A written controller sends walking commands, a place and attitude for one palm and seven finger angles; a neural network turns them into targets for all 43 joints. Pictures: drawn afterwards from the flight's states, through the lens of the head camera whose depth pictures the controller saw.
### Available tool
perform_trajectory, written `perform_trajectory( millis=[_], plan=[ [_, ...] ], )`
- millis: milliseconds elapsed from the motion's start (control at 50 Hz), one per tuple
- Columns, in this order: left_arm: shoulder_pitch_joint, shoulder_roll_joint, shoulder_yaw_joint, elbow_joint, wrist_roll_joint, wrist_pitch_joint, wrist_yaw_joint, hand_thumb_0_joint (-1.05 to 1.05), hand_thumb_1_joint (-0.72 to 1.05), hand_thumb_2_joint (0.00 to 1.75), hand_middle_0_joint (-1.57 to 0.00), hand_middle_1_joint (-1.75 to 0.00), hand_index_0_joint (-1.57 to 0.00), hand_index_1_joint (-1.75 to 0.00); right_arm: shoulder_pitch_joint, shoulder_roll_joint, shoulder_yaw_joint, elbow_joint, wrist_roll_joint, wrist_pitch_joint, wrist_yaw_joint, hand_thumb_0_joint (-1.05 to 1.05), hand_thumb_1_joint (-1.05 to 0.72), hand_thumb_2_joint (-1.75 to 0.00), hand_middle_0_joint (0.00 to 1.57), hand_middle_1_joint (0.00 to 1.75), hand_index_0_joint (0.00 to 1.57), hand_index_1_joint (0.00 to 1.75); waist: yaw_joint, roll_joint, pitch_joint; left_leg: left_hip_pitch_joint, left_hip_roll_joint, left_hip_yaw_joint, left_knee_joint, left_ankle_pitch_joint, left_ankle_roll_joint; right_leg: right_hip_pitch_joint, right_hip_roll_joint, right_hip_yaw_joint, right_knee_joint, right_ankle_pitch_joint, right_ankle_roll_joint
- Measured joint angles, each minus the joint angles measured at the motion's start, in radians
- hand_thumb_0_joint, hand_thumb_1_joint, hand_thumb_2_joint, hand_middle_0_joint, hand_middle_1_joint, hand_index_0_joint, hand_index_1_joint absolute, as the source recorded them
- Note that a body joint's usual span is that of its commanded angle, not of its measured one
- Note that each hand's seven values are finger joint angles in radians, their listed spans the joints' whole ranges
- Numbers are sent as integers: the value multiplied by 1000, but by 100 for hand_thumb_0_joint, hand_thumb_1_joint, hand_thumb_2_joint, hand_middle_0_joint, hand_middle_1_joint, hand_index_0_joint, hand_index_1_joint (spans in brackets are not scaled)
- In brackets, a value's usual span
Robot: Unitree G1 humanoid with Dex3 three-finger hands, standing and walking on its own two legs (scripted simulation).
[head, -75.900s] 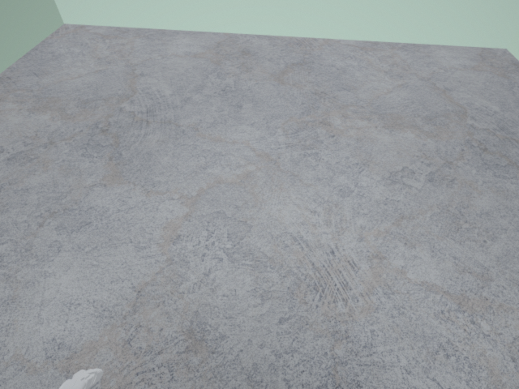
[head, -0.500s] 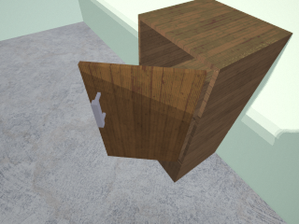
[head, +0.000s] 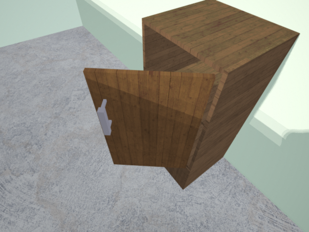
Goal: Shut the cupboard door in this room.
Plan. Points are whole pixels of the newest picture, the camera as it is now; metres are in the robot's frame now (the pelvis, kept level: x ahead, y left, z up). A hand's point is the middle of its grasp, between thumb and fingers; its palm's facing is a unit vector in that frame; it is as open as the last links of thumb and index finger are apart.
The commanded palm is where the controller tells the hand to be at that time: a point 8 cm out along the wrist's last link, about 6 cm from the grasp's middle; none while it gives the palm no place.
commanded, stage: come to a stop and stand still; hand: left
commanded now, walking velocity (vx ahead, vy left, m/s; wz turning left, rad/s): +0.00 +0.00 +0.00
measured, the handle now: (106, 117) +0.47 +0.20 -0.02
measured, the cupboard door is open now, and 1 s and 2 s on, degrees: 50 50 50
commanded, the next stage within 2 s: look again from close up in 0.12 s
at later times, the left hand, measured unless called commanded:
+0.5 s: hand out of the picture +0.02 +0.15 -0.17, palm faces -0.01 -0.98 -0.20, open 7.4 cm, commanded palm none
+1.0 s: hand (99, 219) +0.16 +0.15 -0.06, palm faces +0.22 -0.97 -0.14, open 7.2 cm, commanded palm +0.11 +0.19 -0.06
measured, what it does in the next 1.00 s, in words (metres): stands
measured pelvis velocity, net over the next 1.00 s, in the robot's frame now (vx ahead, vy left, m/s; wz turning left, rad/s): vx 0.00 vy -0.03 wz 0.01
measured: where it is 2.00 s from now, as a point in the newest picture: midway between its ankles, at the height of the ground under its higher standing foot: outside the picture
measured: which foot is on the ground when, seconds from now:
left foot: down 0.00-1.00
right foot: down 0.00-1.00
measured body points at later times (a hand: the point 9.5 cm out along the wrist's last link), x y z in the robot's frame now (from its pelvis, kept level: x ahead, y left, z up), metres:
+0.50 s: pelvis +0.01 -0.03 +0.01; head +0.02 -0.03 +0.45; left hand +0.02 +0.20 -0.15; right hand +0.02 -0.26 -0.15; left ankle +0.01 +0.10 -0.73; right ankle -0.02 -0.15 -0.73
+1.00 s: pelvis +0.00 -0.03 -0.01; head +0.01 -0.04 +0.44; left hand +0.15 +0.20 -0.05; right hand +0.08 -0.28 -0.13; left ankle +0.01 +0.10 -0.73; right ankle -0.02 -0.15 -0.73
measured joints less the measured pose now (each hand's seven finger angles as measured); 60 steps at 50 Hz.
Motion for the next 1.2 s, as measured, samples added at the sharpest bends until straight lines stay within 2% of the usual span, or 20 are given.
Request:
perform_trajectory(
  millis=[220, 560, 860, 880, 900, 920, 960, 1020, 1060, 1120, 1140, 1160, 1200],
  plan=[
    [-20, 15, 3, -27, -3, 4, -5, 0, 91, 90, -20, -30, -20, -30, -4, -12, 4, 2, -1, 2, -1, 1, -94, -90, 20, 30, 20, 30, 3, 10, -15, 39, -7, 8, -45, 18, -9, 12, -6, 8, 5, -7, -2],
    [-27, 2, -1, 3, -5, -1, -9, 0, 91, 90, -20, -30, -20, -30, -46, 2, 6, 57, 1, 0, -5, 1, -92, -90, 20, 30, 20, 30, 13, -22, 3, 74, 23, -3, -100, 41, -42, 44, 27, -4, -40, 5, -32],
    [-7, -10, 2, 32, -3, -10, -1, 0, 91, 90, -20, -30, -20, -30, -51, 10, 2, 84, 4, 3, -10, 1, -93, -90, 20, 30, 20, 30, 20, -21, 8, 75, 43, -10, -99, 38, -54, 60, 48, -12, -69, 13, -42],
    [44, -13, 41, -140, -34, 68, -11, 0, 90, 90, -20, -30, -20, -30, -41, 7, 7, 50, 8, -20, -24, 1, -93, -90, 20, 30, 20, 30, 22, -21, 20, 69, 48, -6, -80, 28, -54, 53, 52, -7, -57, 12, -42],
    [109, -6, 50, -339, -68, 89, -3, 1, 91, 90, -21, -30, -21, -30, -15, 4, 12, 2, 15, -67, -46, 1, -93, -90, 20, 30, 20, 30, 27, -26, 16, 61, 49, 2, -70, 21, -52, 36, 51, 1, -36, 5, -43],
    [164, 4, 46, -504, -102, 60, 16, 1, 91, 90, -21, -31, -21, -30, 10, -1, 10, -40, 26, -120, -62, 1, -93, -90, 20, 30, 20, 30, 28, -26, 0, 49, 47, 5, -60, 16, -52, 18, 48, 5, -14, -5, -44],
    [198, 12, 40, -735, -145, -6, 42, 2, 92, 90, -22, -31, -21, -31, 30, -18, -1, -110, 43, -210, -69, 1, -92, -90, 20, 30, 20, 30, 8, -13, -25, 9, 38, -10, -21, 6, -50, -14, 37, -8, 29, -26, -42],
    [121, -3, 72, -864, -170, -173, 13, 1, 92, 90, -24, -34, -23, -33, -1, -47, -27, -208, 29, -284, -52, 1, -92, -90, 20, 30, 20, 30, -23, 3, -75, -124, 28, -30, 87, -21, -48, -141, 20, -23, 145, -67, -41],
    [63, -15, 98, -879, -196, -321, -56, 1, 92, 90, -26, -36, -25, -36, -39, -56, -46, -271, 16, -310, -29, 1, -92, -90, 20, 30, 20, 30, -23, -5, -114, -239, 31, -23, 185, -51, -50, -266, 15, -10, 255, -101, -46],
    [31, -30, 118, -886, -230, -548, -217, 1, 92, 90, -29, -41, -29, -40, -99, -60, -70, -360, 6, -317, 9, 1, -91, -90, 20, 30, 20, 30, -13, -38, -159, -414, 43, -10, 355, -112, -56, -455, 16, 15, 439, -165, -51],
    [35, -32, 120, -889, -235, -597, -266, 0, 91, 90, -31, -43, -31, -42, -116, -63, -78, -390, 7, -310, 17, 1, -91, -90, 20, 30, 20, 30, -7, -46, -167, -464, 47, -12, 409, -117, -56, -508, 19, 19, 497, -185, -55],
    [45, -32, 120, -896, -241, -620, -305, 0, 91, 90, -33, -44, -33, -44, -132, -66, -84, -419, 10, -299, 21, 1, -91, -90, 20, 30, 20, 30, -1, -54, -171, -509, 50, -14, 464, -138, -57, -553, 20, 22, 552, -207, -55],
    [83, -28, 113, -916, -254, -600, -348, 0, 91, 90, -36, -48, -36, -47, -155, -72, -91, -472, 21, -272, 18, 1, -91, -90, 20, 30, 20, 30, 13, -63, -173, -582, 53, -20, 558, -189, -58, -622, 20, 22, 640, -241, -64]
  ],
)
